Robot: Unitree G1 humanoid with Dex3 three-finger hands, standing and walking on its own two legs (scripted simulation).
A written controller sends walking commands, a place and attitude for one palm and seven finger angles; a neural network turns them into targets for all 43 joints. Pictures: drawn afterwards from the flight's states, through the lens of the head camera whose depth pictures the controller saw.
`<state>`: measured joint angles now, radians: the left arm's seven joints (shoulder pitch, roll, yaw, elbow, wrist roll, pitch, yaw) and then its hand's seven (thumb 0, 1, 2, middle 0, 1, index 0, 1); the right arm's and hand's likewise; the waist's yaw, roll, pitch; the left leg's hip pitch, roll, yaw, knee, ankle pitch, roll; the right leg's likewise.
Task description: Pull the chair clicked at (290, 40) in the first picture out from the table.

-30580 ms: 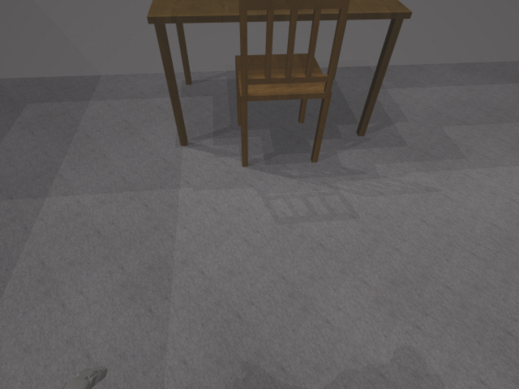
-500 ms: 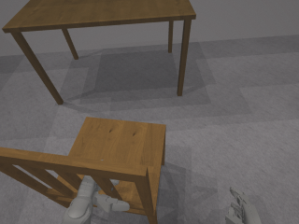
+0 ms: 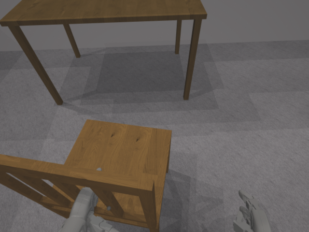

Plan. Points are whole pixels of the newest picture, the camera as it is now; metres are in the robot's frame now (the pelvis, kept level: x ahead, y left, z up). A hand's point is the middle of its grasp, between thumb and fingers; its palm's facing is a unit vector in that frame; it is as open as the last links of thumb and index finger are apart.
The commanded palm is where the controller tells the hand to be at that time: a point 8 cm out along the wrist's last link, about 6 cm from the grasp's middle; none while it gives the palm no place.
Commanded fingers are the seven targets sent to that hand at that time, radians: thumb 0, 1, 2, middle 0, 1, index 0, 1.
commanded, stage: draw the fingers out of the gap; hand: left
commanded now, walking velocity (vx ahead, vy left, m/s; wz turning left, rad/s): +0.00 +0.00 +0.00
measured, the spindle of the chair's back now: (77, 195) +0.23 +0.22 -0.05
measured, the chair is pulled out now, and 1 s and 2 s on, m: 0.78 0.78 0.78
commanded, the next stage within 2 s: draw the hand back to the body in 0.68 s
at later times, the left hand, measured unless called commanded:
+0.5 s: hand out of the picture +0.12 +0.12 -0.02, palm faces -0.07 -0.99 -0.11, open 17.5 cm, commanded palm +0.09 +0.17 -0.01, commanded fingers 0.00 -0.55 0.20 0.00 0.00 0.00 0.00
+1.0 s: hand out of the picture +0.11 +0.15 +0.02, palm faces +0.15 -0.99 -0.04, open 17.4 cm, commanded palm +0.06 +0.20 +0.03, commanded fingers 0.00 -0.55 0.20 0.00 0.00 0.00 0.00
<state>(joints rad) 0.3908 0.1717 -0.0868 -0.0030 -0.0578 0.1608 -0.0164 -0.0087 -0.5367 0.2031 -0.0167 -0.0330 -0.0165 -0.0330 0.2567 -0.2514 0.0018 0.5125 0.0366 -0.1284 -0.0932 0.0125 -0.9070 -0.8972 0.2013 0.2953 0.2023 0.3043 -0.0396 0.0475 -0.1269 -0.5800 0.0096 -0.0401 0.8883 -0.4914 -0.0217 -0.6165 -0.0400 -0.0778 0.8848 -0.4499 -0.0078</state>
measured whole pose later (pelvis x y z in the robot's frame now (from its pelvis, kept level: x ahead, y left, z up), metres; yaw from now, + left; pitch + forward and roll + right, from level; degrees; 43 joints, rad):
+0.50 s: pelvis -0.01 +0.02 -0.01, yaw +0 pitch +11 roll -1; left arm 0.71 0.15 -0.20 -0.29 0.01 0.19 0.03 -0.01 -0.54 0.20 0.00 0.00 -0.01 0.00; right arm 0.26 -0.20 0.01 0.43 0.04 -0.12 -0.10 0.01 -0.91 -0.90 0.20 0.30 0.20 0.30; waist -0.01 0.05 -0.16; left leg -0.66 -0.01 -0.04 1.00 -0.53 0.00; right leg -0.68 -0.06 -0.07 0.97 -0.48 0.01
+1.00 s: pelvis -0.01 +0.01 -0.03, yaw +1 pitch +13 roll -2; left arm 0.92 0.14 -0.10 -0.47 -0.11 -0.11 0.02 -0.02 -0.53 0.21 0.00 0.00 -0.01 0.00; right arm 0.27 -0.19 -0.03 0.43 0.06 -0.14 -0.10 0.01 -0.91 -0.90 0.20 0.30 0.20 0.30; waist 0.02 0.04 -0.19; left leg -0.76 0.00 -0.06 1.11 -0.57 -0.01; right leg -0.77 -0.05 -0.09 1.06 -0.51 0.00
